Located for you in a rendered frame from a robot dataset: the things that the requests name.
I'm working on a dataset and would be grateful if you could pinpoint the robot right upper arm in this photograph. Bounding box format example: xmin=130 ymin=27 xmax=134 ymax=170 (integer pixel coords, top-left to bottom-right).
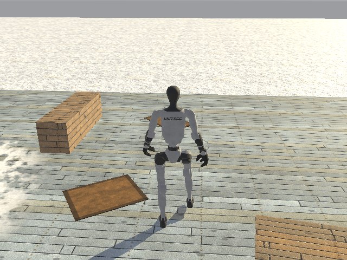
xmin=184 ymin=109 xmax=200 ymax=140

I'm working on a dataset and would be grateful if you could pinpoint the left robot hand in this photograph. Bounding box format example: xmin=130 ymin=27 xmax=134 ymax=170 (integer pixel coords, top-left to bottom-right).
xmin=143 ymin=146 xmax=155 ymax=156

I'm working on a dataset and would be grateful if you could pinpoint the robot left forearm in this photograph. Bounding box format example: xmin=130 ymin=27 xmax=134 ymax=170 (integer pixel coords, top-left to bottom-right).
xmin=144 ymin=130 xmax=153 ymax=148

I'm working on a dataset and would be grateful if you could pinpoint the robot left upper arm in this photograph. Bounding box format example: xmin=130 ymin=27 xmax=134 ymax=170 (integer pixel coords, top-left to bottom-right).
xmin=147 ymin=109 xmax=162 ymax=138

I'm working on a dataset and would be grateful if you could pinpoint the robot right forearm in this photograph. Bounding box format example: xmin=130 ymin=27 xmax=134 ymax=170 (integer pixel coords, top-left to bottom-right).
xmin=195 ymin=131 xmax=207 ymax=155

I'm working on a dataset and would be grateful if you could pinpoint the right robot hand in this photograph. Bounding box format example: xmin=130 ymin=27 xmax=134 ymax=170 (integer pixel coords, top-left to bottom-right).
xmin=196 ymin=154 xmax=209 ymax=167

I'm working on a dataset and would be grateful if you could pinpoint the humanoid robot head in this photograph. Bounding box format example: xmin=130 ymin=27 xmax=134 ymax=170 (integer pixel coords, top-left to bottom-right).
xmin=164 ymin=86 xmax=182 ymax=112

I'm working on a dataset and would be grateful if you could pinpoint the left robot shin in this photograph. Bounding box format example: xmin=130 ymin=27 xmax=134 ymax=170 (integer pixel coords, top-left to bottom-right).
xmin=157 ymin=184 xmax=166 ymax=220

